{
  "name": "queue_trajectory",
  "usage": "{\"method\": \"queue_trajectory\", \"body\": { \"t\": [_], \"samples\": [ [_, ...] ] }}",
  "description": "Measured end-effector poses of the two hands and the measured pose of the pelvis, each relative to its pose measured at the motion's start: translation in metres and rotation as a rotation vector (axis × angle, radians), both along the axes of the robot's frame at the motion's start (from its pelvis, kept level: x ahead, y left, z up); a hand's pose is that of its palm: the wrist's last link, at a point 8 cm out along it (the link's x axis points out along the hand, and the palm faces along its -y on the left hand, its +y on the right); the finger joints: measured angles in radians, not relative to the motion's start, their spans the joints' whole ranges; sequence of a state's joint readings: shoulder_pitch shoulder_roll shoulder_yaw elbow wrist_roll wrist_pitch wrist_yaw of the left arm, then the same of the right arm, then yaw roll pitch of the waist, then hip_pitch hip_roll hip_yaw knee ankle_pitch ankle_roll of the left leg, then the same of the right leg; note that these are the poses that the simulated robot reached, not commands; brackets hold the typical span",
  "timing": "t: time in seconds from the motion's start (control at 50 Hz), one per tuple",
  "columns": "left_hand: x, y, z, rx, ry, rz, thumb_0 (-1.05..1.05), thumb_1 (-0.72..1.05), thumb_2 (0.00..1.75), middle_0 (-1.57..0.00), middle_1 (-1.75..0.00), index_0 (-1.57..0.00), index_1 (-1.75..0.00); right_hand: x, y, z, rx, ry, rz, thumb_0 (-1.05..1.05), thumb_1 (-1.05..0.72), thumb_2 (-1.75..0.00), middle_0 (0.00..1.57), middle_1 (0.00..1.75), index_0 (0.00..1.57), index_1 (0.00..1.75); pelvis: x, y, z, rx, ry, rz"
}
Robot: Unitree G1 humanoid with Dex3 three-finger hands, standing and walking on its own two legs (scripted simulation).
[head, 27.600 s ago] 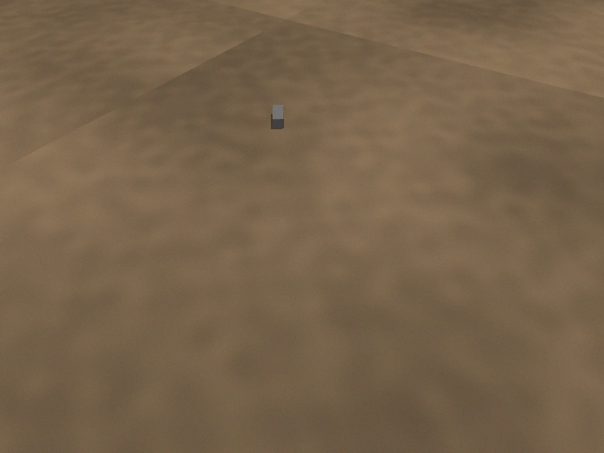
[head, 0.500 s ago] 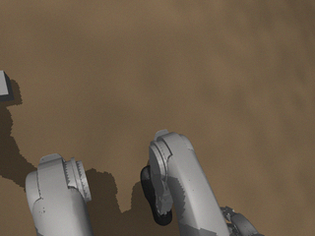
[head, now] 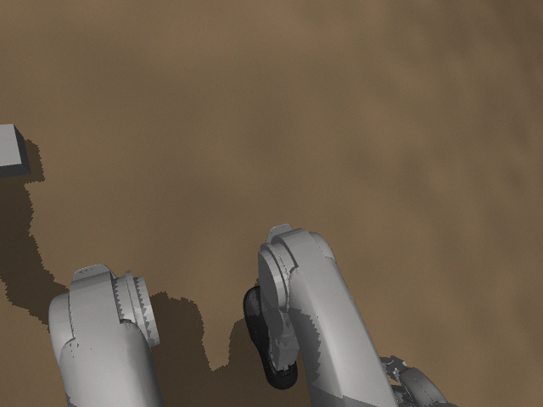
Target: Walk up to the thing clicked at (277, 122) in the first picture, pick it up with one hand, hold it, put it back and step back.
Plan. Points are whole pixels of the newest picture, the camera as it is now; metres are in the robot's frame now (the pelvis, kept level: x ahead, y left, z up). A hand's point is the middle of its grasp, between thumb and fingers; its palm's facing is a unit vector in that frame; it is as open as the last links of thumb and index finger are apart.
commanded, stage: rise first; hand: left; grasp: from above
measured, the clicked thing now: out of the picture +0.50 +0.37 -0.30
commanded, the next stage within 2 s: none
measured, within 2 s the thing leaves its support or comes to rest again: neither
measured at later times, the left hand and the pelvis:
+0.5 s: hand out of the picture +0.46 +0.40 -0.17, palm faces -0.45 -0.10 -0.89, open 14.2 cm; pelvis +0.00 +0.00 +0.00, yaw +0 degrees
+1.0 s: hand out of the picture +0.46 +0.40 -0.17, palm faces -0.45 -0.10 -0.89, open 14.1 cm; pelvis +0.00 +0.00 +0.00, yaw -1 degrees
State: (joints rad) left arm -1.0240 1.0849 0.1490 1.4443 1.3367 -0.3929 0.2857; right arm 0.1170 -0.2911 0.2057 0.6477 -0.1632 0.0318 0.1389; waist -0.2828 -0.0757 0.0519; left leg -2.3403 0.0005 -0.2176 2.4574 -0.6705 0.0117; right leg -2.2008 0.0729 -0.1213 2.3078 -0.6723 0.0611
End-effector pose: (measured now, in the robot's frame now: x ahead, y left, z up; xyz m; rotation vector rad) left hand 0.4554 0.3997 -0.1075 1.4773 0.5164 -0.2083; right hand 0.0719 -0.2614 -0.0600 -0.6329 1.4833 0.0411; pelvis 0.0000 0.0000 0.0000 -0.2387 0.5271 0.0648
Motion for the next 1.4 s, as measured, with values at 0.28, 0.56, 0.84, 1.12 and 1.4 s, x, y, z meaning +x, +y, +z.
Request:
{"method": "queue_trajectory", "body": {
  "t": [0.28,0.56,0.84,1.12,1.4],
  "samples": [
    [0.003,0.001,0.001,0.010,0.000,0.007,0.00,-0.57,1.05,-0.09,-1.00,-0.08,-1.02,-0.011,0.001,-0.001,-0.003,0.008,-0.015,0.00,-0.91,-0.90,0.20,0.30,0.20,0.30,-0.002,0.000,-0.003,-0.001,-0.002,-0.001],
    [0.007,0.002,-0.004,0.002,0.010,-0.001,0.00,-0.56,1.04,-0.11,-0.99,-0.09,-1.00,-0.008,0.001,0.003,-0.020,0.014,-0.005,0.00,-0.91,-0.90,0.20,0.30,0.20,0.30,-0.001,0.002,-0.002,-0.009,0.001,-0.001],
    [0.007,0.003,0.000,0.010,-0.001,-0.002,0.00,-0.55,1.04,-0.12,-0.96,-0.10,-0.98,-0.004,0.000,0.006,-0.026,0.000,0.005,0.00,-0.91,-0.90,0.20,0.30,0.20,0.30,-0.002,0.002,-0.001,-0.012,0.002,-0.001],
    [0.008,0.003,-0.003,0.002,-0.010,-0.005,0.00,-0.54,1.03,-0.13,-0.95,-0.11,-0.97,-0.013,0.003,0.005,-0.026,0.008,0.011,0.00,-0.91,-0.90,0.20,0.30,0.20,0.30,-0.005,0.002,-0.004,-0.014,-0.015,-0.001],
    [0.010,0.001,-0.005,0.005,0.012,-0.009,0.00,-0.54,1.03,-0.14,-0.93,-0.11,-0.95,-0.015,0.002,0.005,-0.024,0.015,0.007,0.00,-0.91,-0.90,0.20,0.30,0.20,0.30,-0.004,0.002,-0.004,-0.015,-0.008,-0.005]
  ]
}}
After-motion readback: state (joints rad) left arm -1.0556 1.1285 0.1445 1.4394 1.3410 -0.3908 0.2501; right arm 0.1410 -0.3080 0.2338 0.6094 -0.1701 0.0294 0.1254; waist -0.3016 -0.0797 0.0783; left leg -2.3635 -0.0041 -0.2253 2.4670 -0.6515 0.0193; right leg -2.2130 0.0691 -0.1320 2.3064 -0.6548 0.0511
